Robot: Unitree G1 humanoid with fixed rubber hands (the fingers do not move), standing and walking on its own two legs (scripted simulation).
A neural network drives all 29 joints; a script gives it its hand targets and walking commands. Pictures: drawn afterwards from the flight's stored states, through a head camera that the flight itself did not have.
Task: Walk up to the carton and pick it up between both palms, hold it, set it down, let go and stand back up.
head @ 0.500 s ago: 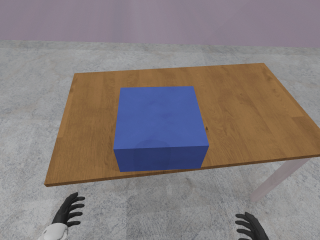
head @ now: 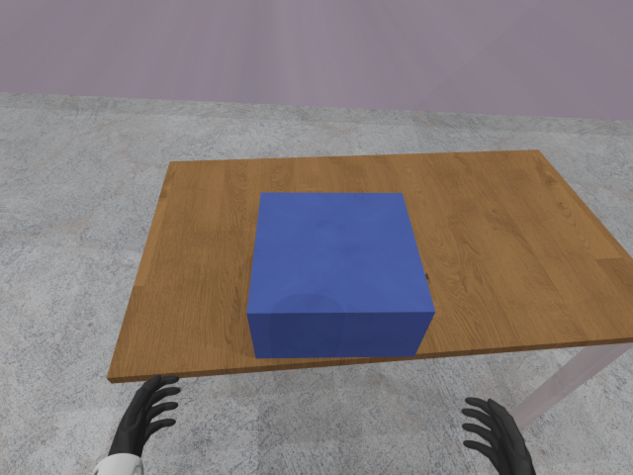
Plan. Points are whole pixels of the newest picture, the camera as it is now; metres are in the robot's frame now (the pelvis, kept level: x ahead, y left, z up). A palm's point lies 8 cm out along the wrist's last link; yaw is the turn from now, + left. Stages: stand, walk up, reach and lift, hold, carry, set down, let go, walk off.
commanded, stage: reach and lift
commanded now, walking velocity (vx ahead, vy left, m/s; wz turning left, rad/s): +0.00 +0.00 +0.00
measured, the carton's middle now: (333, 270) +0.47 +0.00 -0.07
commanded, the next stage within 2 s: none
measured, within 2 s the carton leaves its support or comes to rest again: neither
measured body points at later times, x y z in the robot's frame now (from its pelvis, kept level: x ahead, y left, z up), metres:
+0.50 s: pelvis +0.00 +0.00 -0.01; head +0.00 +0.01 +0.44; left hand +0.23 +0.25 -0.03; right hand +0.23 -0.23 -0.04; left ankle -0.02 +0.12 -0.74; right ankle +0.01 -0.11 -0.74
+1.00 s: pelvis +0.00 -0.01 +0.00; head +0.00 +0.00 +0.45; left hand +0.31 +0.26 +0.01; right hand +0.31 -0.23 +0.00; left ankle -0.02 +0.12 -0.74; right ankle +0.01 -0.11 -0.74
